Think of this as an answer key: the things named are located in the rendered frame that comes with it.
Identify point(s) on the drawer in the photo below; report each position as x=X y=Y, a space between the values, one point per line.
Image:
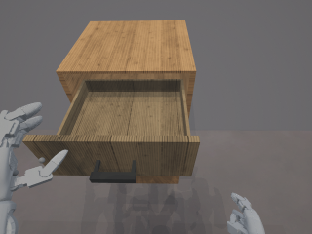
x=118 y=121

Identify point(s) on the handle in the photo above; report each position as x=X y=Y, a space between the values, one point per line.
x=113 y=177

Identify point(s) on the right robot hand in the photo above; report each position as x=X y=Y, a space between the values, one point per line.
x=248 y=222

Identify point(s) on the cabinet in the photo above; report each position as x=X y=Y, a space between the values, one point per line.
x=131 y=49

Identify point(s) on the left robot hand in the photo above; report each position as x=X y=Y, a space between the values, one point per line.
x=13 y=125

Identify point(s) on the robot left forearm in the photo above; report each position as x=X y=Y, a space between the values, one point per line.
x=8 y=223

